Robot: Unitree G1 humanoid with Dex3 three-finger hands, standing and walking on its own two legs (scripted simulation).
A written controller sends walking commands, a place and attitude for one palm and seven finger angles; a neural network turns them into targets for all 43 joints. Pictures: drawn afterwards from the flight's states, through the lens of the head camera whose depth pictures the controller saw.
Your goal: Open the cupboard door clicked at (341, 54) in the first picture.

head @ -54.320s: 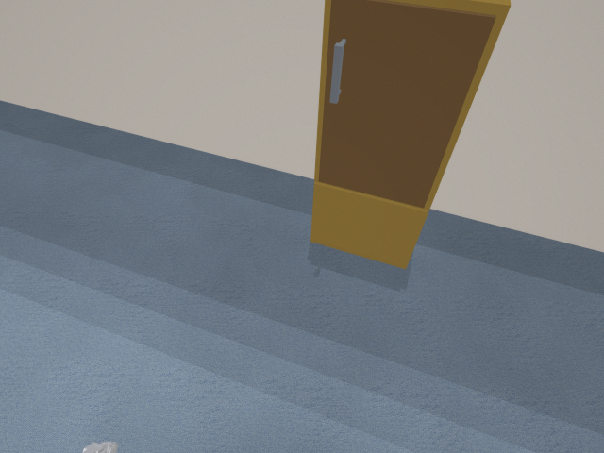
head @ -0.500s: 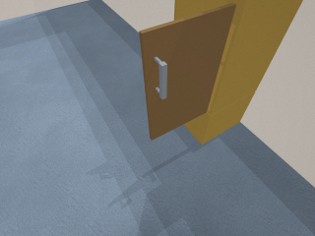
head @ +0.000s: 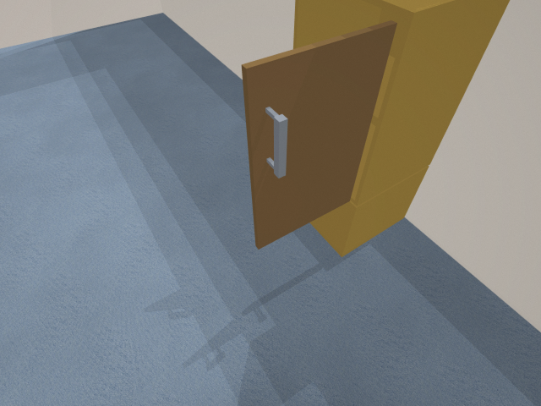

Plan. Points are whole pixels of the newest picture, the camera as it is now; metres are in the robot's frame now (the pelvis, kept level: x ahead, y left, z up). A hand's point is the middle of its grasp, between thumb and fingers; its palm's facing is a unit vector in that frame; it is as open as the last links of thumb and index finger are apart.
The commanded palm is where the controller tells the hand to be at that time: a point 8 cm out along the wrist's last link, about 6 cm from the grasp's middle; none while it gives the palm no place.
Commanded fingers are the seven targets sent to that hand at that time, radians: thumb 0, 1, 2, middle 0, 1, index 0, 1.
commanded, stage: look to check the result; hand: left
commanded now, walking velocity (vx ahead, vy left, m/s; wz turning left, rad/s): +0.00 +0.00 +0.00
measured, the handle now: (275, 143) +0.62 +0.02 +0.02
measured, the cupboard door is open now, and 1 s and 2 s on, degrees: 89 89 89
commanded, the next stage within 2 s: stand and wait in 0.60 s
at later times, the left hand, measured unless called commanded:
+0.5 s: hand out of the picture +0.04 +0.21 -0.17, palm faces +0.01 -0.97 -0.25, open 7.4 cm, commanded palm none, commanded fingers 0.00 0.90 0.90 -0.20 -0.30 -0.20 -0.30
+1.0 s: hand out of the picture +0.09 +0.25 -0.16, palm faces -0.01 -0.95 -0.32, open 7.4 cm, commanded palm none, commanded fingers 0.00 0.90 0.90 -0.20 -0.30 -0.20 -0.30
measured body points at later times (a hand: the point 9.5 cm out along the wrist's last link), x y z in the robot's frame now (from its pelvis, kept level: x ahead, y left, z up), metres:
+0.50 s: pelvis +0.01 +0.01 +0.00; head +0.03 +0.01 +0.45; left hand +0.04 +0.27 -0.15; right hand +0.03 -0.23 -0.16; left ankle -0.01 +0.11 -0.74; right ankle +0.03 -0.09 -0.74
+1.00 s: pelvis +0.02 +0.01 +0.00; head +0.04 +0.01 +0.45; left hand +0.09 +0.30 -0.13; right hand +0.08 -0.27 -0.14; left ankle -0.01 +0.11 -0.74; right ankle +0.03 -0.09 -0.74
